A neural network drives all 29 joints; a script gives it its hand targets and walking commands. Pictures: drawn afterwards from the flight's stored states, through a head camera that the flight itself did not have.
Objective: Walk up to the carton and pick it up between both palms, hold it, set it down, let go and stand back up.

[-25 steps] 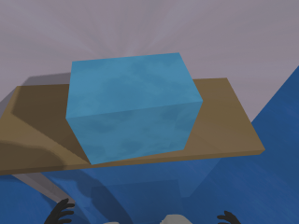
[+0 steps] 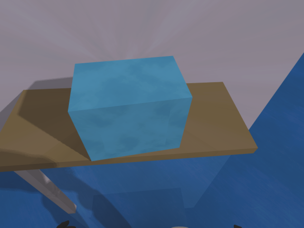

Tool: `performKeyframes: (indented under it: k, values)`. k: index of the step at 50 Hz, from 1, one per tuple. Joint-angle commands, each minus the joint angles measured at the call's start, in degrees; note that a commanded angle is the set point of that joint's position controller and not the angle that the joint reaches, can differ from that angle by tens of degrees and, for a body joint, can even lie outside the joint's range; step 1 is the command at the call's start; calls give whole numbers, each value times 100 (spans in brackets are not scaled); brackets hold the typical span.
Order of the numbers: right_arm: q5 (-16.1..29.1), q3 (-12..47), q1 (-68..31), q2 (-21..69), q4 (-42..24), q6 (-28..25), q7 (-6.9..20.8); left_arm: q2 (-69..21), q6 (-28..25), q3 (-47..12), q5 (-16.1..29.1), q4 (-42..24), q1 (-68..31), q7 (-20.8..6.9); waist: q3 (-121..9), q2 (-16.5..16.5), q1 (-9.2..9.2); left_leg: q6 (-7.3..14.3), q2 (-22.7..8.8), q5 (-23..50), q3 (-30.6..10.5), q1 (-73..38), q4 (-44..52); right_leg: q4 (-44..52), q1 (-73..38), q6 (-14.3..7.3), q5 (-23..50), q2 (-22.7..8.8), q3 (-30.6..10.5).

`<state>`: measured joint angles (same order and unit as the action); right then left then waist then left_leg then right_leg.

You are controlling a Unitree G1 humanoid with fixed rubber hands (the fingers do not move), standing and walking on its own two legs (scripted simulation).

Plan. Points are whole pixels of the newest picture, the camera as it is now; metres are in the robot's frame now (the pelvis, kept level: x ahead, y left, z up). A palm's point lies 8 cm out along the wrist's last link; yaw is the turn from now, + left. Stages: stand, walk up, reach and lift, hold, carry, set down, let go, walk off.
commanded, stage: stand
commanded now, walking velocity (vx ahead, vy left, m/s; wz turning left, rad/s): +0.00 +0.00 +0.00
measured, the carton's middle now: (131, 109) +0.43 +0.06 +0.06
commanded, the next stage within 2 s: none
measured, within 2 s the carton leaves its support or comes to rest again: neither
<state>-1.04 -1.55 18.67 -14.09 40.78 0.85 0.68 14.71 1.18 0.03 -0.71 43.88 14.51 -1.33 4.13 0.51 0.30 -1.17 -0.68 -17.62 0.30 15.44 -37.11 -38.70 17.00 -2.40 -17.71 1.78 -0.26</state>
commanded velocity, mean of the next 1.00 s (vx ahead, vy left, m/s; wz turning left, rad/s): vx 0.00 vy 0.00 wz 0.00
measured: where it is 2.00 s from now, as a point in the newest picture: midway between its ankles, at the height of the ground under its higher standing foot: outside the picture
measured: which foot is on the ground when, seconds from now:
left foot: down 0.00-1.00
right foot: down 0.00-1.00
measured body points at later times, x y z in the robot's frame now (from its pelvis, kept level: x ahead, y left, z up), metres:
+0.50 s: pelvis +0.02 +0.02 +0.01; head +0.02 +0.03 +0.46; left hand +0.10 +0.27 -0.12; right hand +0.08 -0.23 -0.12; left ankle +0.03 +0.13 -0.72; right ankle +0.04 -0.09 -0.72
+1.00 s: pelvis +0.05 +0.01 +0.01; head +0.05 +0.01 +0.46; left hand +0.14 +0.26 -0.11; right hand +0.12 -0.24 -0.12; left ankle +0.03 +0.14 -0.72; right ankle +0.04 -0.09 -0.72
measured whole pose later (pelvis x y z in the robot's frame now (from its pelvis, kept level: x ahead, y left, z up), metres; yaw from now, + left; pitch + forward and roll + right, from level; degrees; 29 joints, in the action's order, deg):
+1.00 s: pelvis +0.05 +0.01 +0.01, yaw -2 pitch -2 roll +0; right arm -0.6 -1.1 17.2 -13.2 44.4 0.9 -0.1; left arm 13.3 0.3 -0.2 -0.6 44.7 16.8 0.1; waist 1.9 -0.8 0.1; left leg -0.2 -1.0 -20.6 1.7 11.1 -34.0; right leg -34.6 12.9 -1.2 -19.3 2.2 -2.4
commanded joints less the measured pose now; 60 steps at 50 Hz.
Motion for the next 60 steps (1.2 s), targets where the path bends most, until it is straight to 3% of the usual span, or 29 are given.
performKeyframes:
  k: [1,7,10,12,19,21,22,23,25,26,27,29,30,33,35,37,40,42,43,45,47,48,49,50,56,57,58,59,60]
  values:
    - [-31,-330,142,-845,-584,-214,11,1184,-225,395,25,-683,-198,118,101,250,23,259,-137,-252,-361,-215,517,2262,891,-257,-1675,-1007,-1652]
    - [-30,-328,390,-890,-535,-275,27,1024,-234,375,-10,-722,-58,134,-248,399,-3,361,-289,-223,-545,-255,770,1952,484,-200,-1371,-805,-1239]
    - [9,-304,314,-865,-512,-294,3,935,-216,357,28,-694,-92,119,-137,166,-24,354,-372,-262,-703,18,1114,1661,377,-83,-930,-652,-1026]
    - [13,-320,120,-979,-477,-289,-31,904,-215,366,20,-662,-3,111,-128,-232,-99,408,-520,-224,-831,134,1312,1408,178,4,-381,-550,-848]
    - [60,-254,-39,-987,-397,-282,-69,776,-263,306,-48,-572,319,132,-311,-566,-123,530,-753,-223,-1073,427,1577,989,-310,26,369,-443,-686]
    - [46,-235,82,-939,-359,-260,-75,756,-272,315,-48,-530,366,112,-335,-374,-93,518,-669,-369,-949,283,1507,1074,-232,41,194,-415,-685]
    - [49,-229,4,-971,-383,-248,-85,824,-275,317,-24,-507,260,123,-209,-336,-65,481,-648,104,-912,301,1476,1082,-202,76,545,-457,-721]
    - [5,-241,248,-909,-313,-254,-74,774,-275,342,-59,-443,474,102,-347,-307,-68,549,-617,-506,-886,106,1418,1083,-175,27,-49,-432,-755]
    - [58,-202,-93,-917,-318,-237,-95,823,-279,301,1,-447,259,131,-85,-361,-46,442,-626,382,-806,125,1373,1180,23,94,693,-496,-788]
    - [18,-236,196,-847,-270,-253,-81,787,-281,341,-15,-421,476,116,-308,-334,-31,506,-572,-220,-839,20,1390,1079,-104,59,158,-434,-764]
    - [32,-223,39,-888,-300,-249,-94,837,-280,319,-14,-444,329,143,-140,-190,-7,483,-601,370,-822,129,1327,1104,-18,73,668,-470,-784]
    - [-2,-270,150,-931,-308,-242,-82,783,-281,342,-58,-445,463,133,-165,-134,-12,509,-504,131,-715,33,1148,1109,10,27,381,-475,-789]
    - [51,-219,-85,-939,-357,-226,-87,840,-297,299,-22,-472,321,153,-28,-155,-15,438,-507,889,-639,21,1057,1223,85,33,1087,-593,-879]
    - [58,-187,102,-795,-303,-233,-93,847,-318,292,36,-463,442,166,-443,-65,-8,417,-476,856,-568,-374,1008,1183,-35,-8,1215,-598,-891]
    - [74,-203,-35,-812,-327,-223,-94,837,-316,282,23,-445,278,194,-465,19,21,404,-493,1536,-500,-465,854,1132,-189,8,1918,-638,-849]
    - [36,-218,108,-833,-271,-207,-89,836,-300,293,11,-432,426,196,-716,58,38,427,-468,1304,-435,-657,819,1081,-208,-22,1702,-595,-816]
    - [73,-201,-90,-852,-258,-184,-117,867,-276,277,31,-464,319,215,-590,73,-32,375,-560,1913,-475,-626,851,1034,-272,13,2186,-604,-784]
    - [28,-236,195,-783,-257,-183,-90,778,-266,291,-6,-476,514,188,-698,145,19,431,-463,674,-434,-720,889,1035,-276,-92,1146,-521,-797]
    - [110,-191,-210,-833,-280,-159,-117,751,-252,240,46,-498,214,208,-257,-3,6,361,-534,1477,-481,-394,926,1173,-123,-32,1803,-586,-861]
    - [47,-199,-50,-812,-241,-153,-110,796,-241,273,25,-464,417,182,-299,-156,-31,386,-472,987,-434,-376,940,1131,-255,-53,1444,-531,-847]
    - [83,-186,-139,-752,-237,-147,-129,859,-235,269,22,-440,282,196,39,73,-12,345,-461,1254,-423,-206,919,1219,-143,-79,1844,-649,-938]
    - [13,-215,4,-755,-236,-161,-113,841,-247,316,3,-436,418,187,-180,131,-59,380,-421,825,-379,-342,870,1196,-301,-124,1533,-601,-927]
    - [60,-203,-201,-850,-254,-149,-131,880,-242,281,20,-471,148,211,15,50,-1,327,-472,1736,-421,-170,890,1186,-224,-60,2343,-651,-910]
    - [-11,-249,124,-810,-190,-170,-111,858,-240,329,-13,-459,400,182,-273,80,-39,363,-405,926,-364,-434,888,1061,-354,-103,1598,-569,-823]
    - [62,-195,-194,-812,-176,-149,-141,843,-249,264,58,-443,139,204,-145,-54,-20,293,-429,1584,-347,-419,907,1259,-268,-73,2240,-634,-957]
    - [-1,-234,177,-766,-127,-160,-131,862,-247,301,1,-425,306,192,-394,17,30,361,-409,976,-322,-591,964,1107,-370,-105,1697,-567,-892]
    - [53,-220,-23,-827,-135,-161,-144,824,-238,275,22,-463,125,210,-296,-122,25,342,-474,1440,-384,-512,999,1160,-315,-39,1973,-537,-865]
    - [-2,-243,104,-791,-115,-170,-136,777,-234,312,-4,-423,301,195,-464,-45,-38,389,-452,902,-338,-662,965,1085,-396,-67,1505,-501,-848]
    - [36,-226,-25,-830,-152,-173,-139,768,-237,262,22,-442,234,206,-510,-74,3,357,-478,1145,-354,-648,920,1126,-394,-85,1740,-533,-888]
